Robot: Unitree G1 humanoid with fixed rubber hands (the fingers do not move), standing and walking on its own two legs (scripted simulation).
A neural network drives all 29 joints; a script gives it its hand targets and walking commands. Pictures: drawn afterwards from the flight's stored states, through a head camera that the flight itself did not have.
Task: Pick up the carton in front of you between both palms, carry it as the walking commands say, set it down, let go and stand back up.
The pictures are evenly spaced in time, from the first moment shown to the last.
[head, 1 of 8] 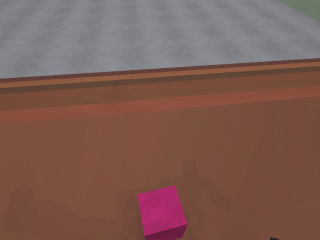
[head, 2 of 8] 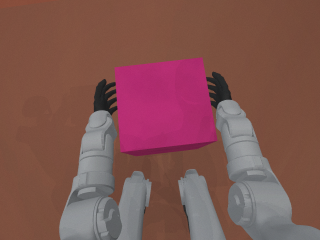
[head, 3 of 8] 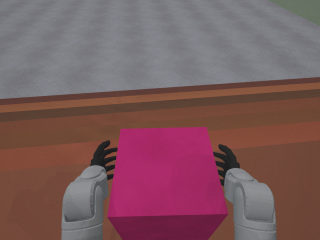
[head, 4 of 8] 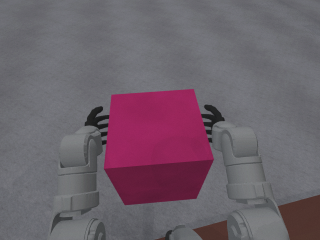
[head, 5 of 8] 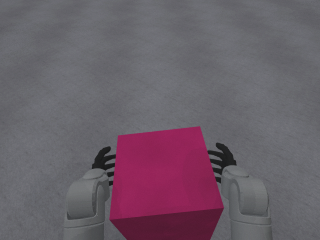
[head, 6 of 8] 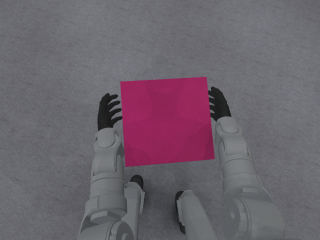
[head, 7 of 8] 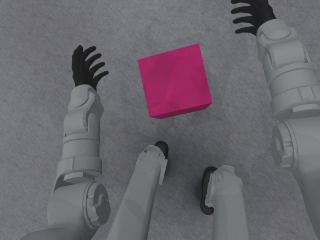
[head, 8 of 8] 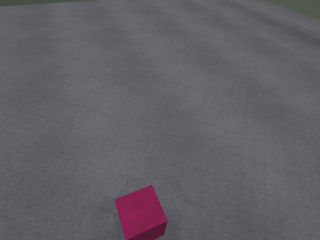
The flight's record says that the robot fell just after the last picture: no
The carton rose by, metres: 0.68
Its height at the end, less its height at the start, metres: -0.73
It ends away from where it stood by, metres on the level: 5.05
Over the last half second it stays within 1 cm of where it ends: yes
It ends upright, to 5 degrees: yes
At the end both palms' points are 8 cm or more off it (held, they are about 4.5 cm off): yes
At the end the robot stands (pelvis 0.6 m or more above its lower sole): yes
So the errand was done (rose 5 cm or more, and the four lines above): yes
